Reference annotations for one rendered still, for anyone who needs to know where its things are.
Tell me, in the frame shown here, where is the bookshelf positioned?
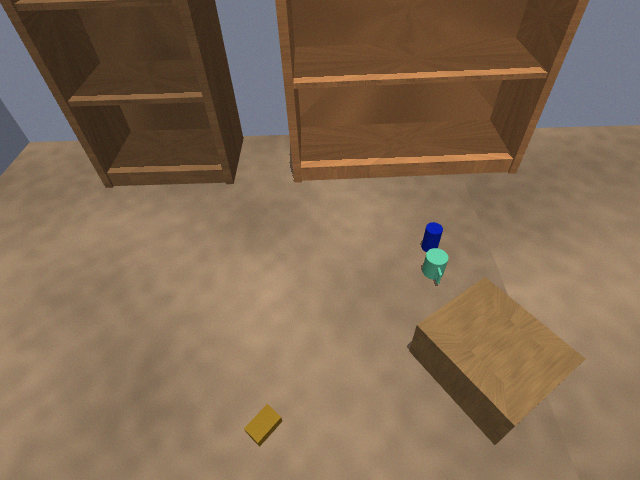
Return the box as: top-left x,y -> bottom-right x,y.
275,0 -> 589,183
0,0 -> 243,188

